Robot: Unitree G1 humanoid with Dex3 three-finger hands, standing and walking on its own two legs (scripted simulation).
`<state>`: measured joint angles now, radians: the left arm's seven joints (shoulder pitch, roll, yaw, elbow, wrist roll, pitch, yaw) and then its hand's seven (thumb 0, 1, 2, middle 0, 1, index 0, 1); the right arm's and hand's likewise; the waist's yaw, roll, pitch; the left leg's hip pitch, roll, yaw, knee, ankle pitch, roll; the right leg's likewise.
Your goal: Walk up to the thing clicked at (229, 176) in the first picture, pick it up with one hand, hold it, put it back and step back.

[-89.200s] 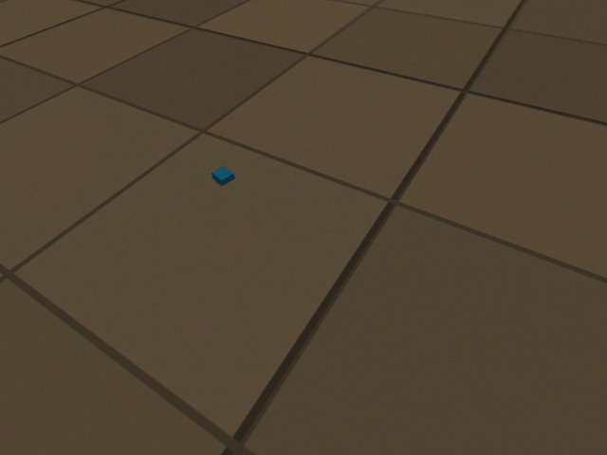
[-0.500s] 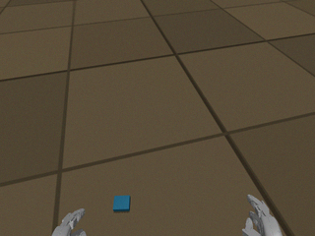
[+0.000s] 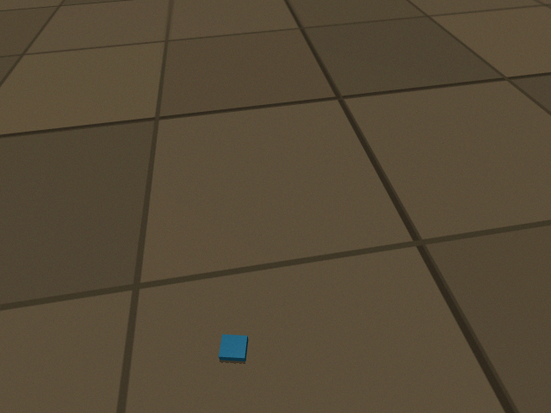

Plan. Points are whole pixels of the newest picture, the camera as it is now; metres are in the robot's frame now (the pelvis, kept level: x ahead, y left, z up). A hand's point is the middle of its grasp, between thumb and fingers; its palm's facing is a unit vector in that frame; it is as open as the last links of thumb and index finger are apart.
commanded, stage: stand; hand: left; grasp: from above
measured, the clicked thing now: (233, 347) +0.48 +0.20 -0.75
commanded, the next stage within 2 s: none
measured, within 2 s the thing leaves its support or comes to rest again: neither
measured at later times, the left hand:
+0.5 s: hand out of the picture +0.04 +0.24 -0.15, palm faces +0.05 -0.94 -0.34, open 7.3 cm
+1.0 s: hand out of the picture +0.05 +0.23 -0.14, palm faces +0.04 -0.94 -0.34, open 7.3 cm
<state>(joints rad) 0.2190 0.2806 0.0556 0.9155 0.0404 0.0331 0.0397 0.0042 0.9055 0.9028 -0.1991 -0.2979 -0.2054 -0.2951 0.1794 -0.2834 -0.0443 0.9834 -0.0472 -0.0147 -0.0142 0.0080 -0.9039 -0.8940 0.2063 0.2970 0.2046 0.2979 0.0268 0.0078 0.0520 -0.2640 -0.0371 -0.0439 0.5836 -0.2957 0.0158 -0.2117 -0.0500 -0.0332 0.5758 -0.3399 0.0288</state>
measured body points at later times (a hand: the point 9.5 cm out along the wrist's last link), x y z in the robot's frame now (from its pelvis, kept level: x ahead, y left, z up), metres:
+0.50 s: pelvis -0.01 -0.01 +0.01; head -0.01 -0.01 +0.46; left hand +0.04 +0.29 -0.12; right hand +0.06 -0.29 -0.13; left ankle +0.01 +0.11 -0.73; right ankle -0.02 -0.14 -0.73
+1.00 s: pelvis +0.00 -0.01 +0.02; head +0.00 -0.02 +0.47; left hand +0.05 +0.28 -0.12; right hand +0.07 -0.30 -0.13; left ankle +0.01 +0.11 -0.73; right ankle -0.02 -0.14 -0.73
